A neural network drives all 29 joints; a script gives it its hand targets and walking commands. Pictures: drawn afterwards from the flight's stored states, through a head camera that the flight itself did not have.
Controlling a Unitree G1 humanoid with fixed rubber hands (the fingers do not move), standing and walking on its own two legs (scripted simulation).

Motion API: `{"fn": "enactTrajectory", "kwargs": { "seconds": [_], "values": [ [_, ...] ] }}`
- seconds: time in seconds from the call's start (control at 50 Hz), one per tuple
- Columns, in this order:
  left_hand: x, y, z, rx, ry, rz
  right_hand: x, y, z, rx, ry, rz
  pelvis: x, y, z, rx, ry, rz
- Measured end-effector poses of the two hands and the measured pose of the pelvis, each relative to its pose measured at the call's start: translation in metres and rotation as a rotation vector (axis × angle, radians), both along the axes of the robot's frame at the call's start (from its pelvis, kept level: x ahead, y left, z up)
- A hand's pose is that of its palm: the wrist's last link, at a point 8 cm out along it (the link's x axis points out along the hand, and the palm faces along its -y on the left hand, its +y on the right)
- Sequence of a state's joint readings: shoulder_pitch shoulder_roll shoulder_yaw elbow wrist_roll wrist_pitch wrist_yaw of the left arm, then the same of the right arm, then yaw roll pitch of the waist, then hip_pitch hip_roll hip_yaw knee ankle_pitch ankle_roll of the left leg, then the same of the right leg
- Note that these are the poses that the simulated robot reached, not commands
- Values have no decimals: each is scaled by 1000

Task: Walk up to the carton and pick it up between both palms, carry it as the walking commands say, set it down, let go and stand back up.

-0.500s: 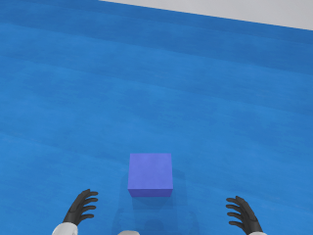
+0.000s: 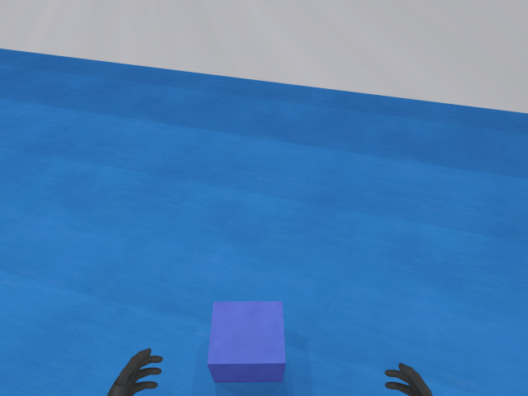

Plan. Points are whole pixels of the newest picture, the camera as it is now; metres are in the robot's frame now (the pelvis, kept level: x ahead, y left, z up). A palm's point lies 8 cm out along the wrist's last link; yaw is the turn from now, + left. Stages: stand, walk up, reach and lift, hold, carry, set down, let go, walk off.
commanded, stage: stand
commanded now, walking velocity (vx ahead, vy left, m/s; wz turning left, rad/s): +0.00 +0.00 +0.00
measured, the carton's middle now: (248, 342) +0.43 +0.08 -0.66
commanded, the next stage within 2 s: none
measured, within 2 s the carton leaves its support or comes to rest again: neither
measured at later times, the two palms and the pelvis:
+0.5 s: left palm out of the picture +0.00 +0.21 -0.14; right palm out of the picture -0.03 -0.24 -0.16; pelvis +0.04 -0.02 -0.01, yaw +1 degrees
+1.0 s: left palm out of the picture -0.06 +0.16 -0.15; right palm out of the picture -0.05 -0.23 -0.16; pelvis +0.01 -0.04 +0.00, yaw +2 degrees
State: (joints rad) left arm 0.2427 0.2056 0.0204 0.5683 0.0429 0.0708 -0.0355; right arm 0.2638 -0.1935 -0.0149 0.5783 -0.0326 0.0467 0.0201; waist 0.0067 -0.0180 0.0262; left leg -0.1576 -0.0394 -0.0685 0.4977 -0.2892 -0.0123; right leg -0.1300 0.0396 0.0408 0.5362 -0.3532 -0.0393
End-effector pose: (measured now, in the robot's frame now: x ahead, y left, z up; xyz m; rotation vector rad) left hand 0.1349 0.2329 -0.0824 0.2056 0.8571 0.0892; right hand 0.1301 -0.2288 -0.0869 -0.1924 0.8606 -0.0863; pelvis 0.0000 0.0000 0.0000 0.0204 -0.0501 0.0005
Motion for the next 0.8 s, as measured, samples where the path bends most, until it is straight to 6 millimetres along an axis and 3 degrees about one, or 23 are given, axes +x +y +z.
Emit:
{"fn": "enactTrajectory", "kwargs": {
  "seconds": [0.12,0.26,0.44,0.6,0.8],
  "values": [
    [-21,7,-12,35,-1,41,-31,-15,-25,-8,56,-48,22,-3,-2,4,54,0],
    [-62,10,-34,42,121,103,-86,-24,-54,7,236,-111,35,-8,-4,2,80,5],
    [-122,-12,-57,6,316,168,-146,-14,-71,30,460,-131,38,-16,-7,-2,87,15],
    [-159,-41,-69,-50,430,182,-161,-3,-75,49,524,-114,31,-22,-9,-3,73,22],
    [-183,-62,-71,-74,488,191,-163,2,-77,67,543,-95,19,-29,-7,-2,49,29]
  ]
}}
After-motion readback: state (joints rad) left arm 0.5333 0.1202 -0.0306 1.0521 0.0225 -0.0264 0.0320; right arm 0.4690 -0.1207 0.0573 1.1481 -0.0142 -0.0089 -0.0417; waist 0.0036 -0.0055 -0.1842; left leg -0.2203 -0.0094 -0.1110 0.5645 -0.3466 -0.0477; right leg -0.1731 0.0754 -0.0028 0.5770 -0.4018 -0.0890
